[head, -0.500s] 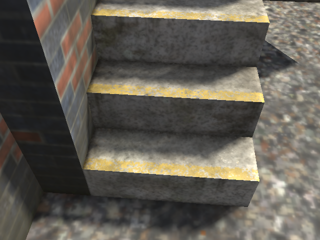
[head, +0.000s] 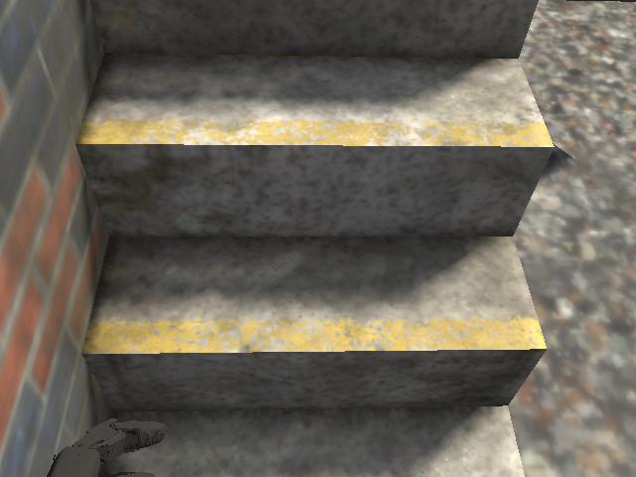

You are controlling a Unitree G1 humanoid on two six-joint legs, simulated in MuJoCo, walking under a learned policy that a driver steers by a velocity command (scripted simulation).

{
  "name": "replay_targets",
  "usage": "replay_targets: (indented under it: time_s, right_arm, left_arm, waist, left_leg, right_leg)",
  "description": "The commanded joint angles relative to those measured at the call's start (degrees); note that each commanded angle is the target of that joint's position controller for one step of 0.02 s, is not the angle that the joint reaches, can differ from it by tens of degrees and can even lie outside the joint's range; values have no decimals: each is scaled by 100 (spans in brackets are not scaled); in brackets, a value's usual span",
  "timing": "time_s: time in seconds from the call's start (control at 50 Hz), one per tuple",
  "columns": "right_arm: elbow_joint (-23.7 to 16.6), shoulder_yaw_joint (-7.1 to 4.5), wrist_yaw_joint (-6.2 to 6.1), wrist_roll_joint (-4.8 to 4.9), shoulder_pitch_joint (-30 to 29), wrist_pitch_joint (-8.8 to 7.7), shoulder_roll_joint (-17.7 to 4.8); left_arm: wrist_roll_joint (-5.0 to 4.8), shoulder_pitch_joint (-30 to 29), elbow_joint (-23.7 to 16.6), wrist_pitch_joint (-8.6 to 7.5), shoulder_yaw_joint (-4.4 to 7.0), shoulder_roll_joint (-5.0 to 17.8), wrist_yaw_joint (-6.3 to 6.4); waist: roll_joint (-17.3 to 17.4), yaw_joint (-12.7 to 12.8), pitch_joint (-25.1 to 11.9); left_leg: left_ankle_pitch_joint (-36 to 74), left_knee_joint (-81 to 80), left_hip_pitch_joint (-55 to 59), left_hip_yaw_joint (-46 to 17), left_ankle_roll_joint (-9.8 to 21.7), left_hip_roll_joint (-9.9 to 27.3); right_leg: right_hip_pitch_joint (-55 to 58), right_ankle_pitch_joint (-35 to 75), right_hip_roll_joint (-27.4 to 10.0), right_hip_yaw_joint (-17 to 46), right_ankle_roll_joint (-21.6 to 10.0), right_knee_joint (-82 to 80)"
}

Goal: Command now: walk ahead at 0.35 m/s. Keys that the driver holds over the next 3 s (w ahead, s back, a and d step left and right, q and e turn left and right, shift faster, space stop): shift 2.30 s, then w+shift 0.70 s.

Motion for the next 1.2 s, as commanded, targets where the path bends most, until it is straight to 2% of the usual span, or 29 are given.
replay_targets:
  time_s: [0.02, 0.04, 0.06, 0.08, 0.1, 0.12, 0.14, 0.16, 0.18, 0.2, 0.22, 0.24, 0.26, 0.28, 0.3, 0.34, 0.36, 0.4, 0.42, 0.44, 0.46, 0.48, 0.5, 0.52, 0.56, 0.62, 0.74, 0.88, 1.2]
  right_arm:
    - [-434, -13, -116, -75, -798, 81, -468]
    - [-525, -12, -113, -36, -1095, 123, -549]
    - [-655, -48, -66, -15, -1388, 153, -709]
    - [-608, -49, -42, 89, -1562, 173, -705]
    - [-587, -27, -7, 133, -1684, 127, -588]
    - [-596, 121, 59, -142, -1046, 9, -89]
    - [34, 154, 136, -74, 384, -47, 273]
    - [229, 50, 151, 36, 689, 1, 3]
    - [176, -26, 94, 96, 438, 94, -156]
    - [109, -86, 3, 118, 85, 242, -236]
    - [35, -80, -88, 175, -211, 436, -108]
    - [122, -64, -163, 208, -233, 636, 10]
    - [76, -71, -204, 220, -241, 739, 16]
    - [95, -80, -242, 201, -308, 788, -23]
    - [80, -57, -247, 126, -513, 771, 17]
    - [171, 102, -150, 119, -950, 696, 303]
    - [138, 131, -109, 228, -1382, 701, 389]
    - [238, 103, -86, 378, -1351, 701, 303]
    - [506, 87, -51, 302, -759, 655, 234]
    - [552, 54, -37, 219, -1023, 629, -11]
    - [482, 38, -45, 79, -1243, 641, -239]
    - [421, 83, -36, -86, -1458, 650, -234]
    - [431, 78, 6, -99, -1570, 647, -127]
    - [492, 47, 39, -73, -1406, 608, -91]
    - [664, 37, 47, -79, -1224, 484, -61]
    - [745, 41, 40, -21, -1211, 391, -64]
    - [756, 53, 27, -18, -1265, 379, -223]
    - [747, 68, 53, -27, -1283, 396, -293]
    - [728, 80, 66, -35, -1221, 409, -346]
  left_arm:
    - [104, 2000, 642, 345, 70, 124, 35]
    - [87, 2012, 675, 391, 110, 218, 39]
    - [81, 1947, 713, 366, 210, 458, 42]
    - [56, 2077, 798, 301, 243, 378, 41]
    - [58, 2368, 1017, 240, 263, 394, 64]
    - [100, 2227, 1200, 186, 182, 604, 106]
    - [274, 2285, 1250, 125, 114, 477, 90]
    - [210, 2036, 1224, 176, 141, 445, 52]
    - [37, 1431, 1138, 292, 133, 299, 35]
    - [44, 809, 962, 402, 43, 50, 1]
    - [145, 313, 924, 453, 12, 67, 9]
    - [154, 315, 1012, 504, 19, 64, 25]
    - [161, 429, 1036, 509, 0, 76, 42]
    - [98, 547, 1133, 517, 6, 99, 81]
    - [47, 718, 1191, 551, 27, 140, 145]
    - [18, 1031, 1224, 733, -17, 42, 302]
    - [25, 1257, 1216, 810, -6, 84, 380]
    - [25, 1382, 1107, 935, -5, 67, 447]
    - [-3, 1063, 1012, 966, -55, -78, 417]
    - [-50, 1309, 922, 927, 13, -17, 358]
    - [18, 1614, 1026, 872, 61, 41, 263]
    - [73, 2084, 1206, 824, 97, -77, 151]
    - [11, 2258, 1391, 826, 108, -156, 126]
    - [-47, 1814, 1396, 824, 135, -80, 145]
    - [-76, 1400, 1332, 867, 177, -42, 201]
    - [-27, 1268, 1308, 883, 233, 10, 200]
    - [-38, 1176, 1369, 853, 261, -20, 149]
    - [-38, 1273, 1471, 838, 269, 56, 154]
    - [-36, 1369, 1590, 801, 256, 148, 206]
  waist:
    - [1055, 996, -1360]
    - [1051, 1109, -1344]
    - [807, 1215, -1322]
    - [782, 1383, -1209]
    - [305, 1519, -760]
    - [-1071, 820, -410]
    - [-98, 378, -996]
    - [305, 193, -1039]
    - [491, 17, -727]
    - [778, -108, -537]
    - [559, -310, -381]
    - [-33, -172, -458]
    - [-110, -143, -574]
    - [-19, -96, -670]
    - [82, -6, -808]
    - [-67, 186, -1065]
    - [-352, 423, -1088]
    - [-643, 516, -1303]
    - [-674, 193, -1458]
    - [-493, 517, -1196]
    - [-36, 689, -1182]
    - [581, 979, -1093]
    - [779, 946, -786]
    - [613, 614, -240]
    - [719, 512, 28]
    - [799, 504, -240]
    - [528, 459, -440]
    - [362, 462, -392]
    - [374, 458, -302]
  left_leg:
    - [6544, 724, -583, 27, 512, 1436]
    - [6974, 1045, -661, -42, 449, 1497]
    - [7005, 1720, -504, -12, 331, 1357]
    - [5894, 2629, -311, -50, 140, 1166]
    - [2896, 4198, -797, -7, -157, 709]
    - [-2521, 6304, -3159, -36, -522, 161]
    - [-2615, 7412, -3259, -1224, -508, 189]
    - [-2475, 7817, -3319, -1115, -606, 267]
    - [-2339, 7714, -3318, -904, -762, 494]
    - [-2067, 7450, -3024, -947, -948, 683]
    - [-2001, 7267, -2507, -896, -1163, 778]
    - [-2257, 8076, -2160, -598, -1268, 629]
    - [-2174, 8057, -2170, -658, -1319, 669]
    - [-2061, 7596, -2128, -618, -1334, 712]
    - [-1748, 6697, -2061, -538, -1307, 787]
    - [-1349, 4133, -1374, -252, -1293, 805]
    - [-1650, 3377, -1277, -60, -1366, 576]
    - [-1510, 1978, -1269, -103, -1315, 527]
    - [-161, 745, -777, -281, -1101, 773]
    - [733, 228, -816, -446, -977, 782]
    - [2047, 329, -376, -728, -871, 1071]
    - [2980, 871, -30, -883, -673, 1315]
    - [1983, 905, -248, -870, -456, 1324]
    - [1036, 647, -494, -892, -436, 1220]
    - [601, 424, -690, -860, -488, 1109]
    - [696, 409, -559, -830, -520, 1077]
    - [635, 344, -399, -832, -496, 1094]
    - [362, 227, -403, -835, -482, 1081]
    - [-103, 99, -528, -832, -474, 1046]
  right_leg:
    - [2422, -15, 322, -542, 17, 569]
    - [2667, 16, 297, -487, -140, 162]
    - [2850, 775, 490, -703, -295, -597]
    - [3024, 1564, 462, -710, -486, -2163]
    - [3223, 2832, 319, -469, -736, -3301]
    - [4300, 7359, -941, 1042, -1278, -2135]
    - [4031, 8138, -1865, 1604, -2058, -1871]
    - [3674, 6489, -1812, 1403, -2256, -2103]
    - [3010, 4628, -1521, 1156, -2031, -2411]
    - [2164, 3516, -1407, 1113, -1855, -2575]
    - [1292, 3087, -1381, 1040, -1839, -2791]
    - [1029, 3752, -1333, 1020, -1921, -2927]
    - [1245, 4224, -1209, 814, -1904, -2820]
    - [1522, 4620, -1035, 495, -1794, -2665]
    - [1957, 4996, -838, 216, -1626, -2484]
    - [2649, 5331, -454, -223, -1094, -2251]
    - [3079, 5476, -538, -58, -998, -2270]
    - [4066, 5284, -764, 288, -1016, -2116]
    - [4089, 4920, -849, 412, -937, -1983]
    - [4114, 4187, -738, 577, -798, -2160]
    - [3744, 2442, -575, 603, -685, -2331]
    - [3273, 307, -361, 541, -595, -2697]
    - [3127, -594, -272, 475, -490, -3019]
    - [2880, -452, -136, 366, -442, -2960]
    - [2848, 162, -159, 323, -444, -2941]
    - [3010, 412, -203, 336, -435, -2959]
    - [3043, 558, -223, 342, -412, -2965]
    - [2977, 434, -259, 370, -380, -2977]
    - [2888, 211, -305, 441, -395, -2951]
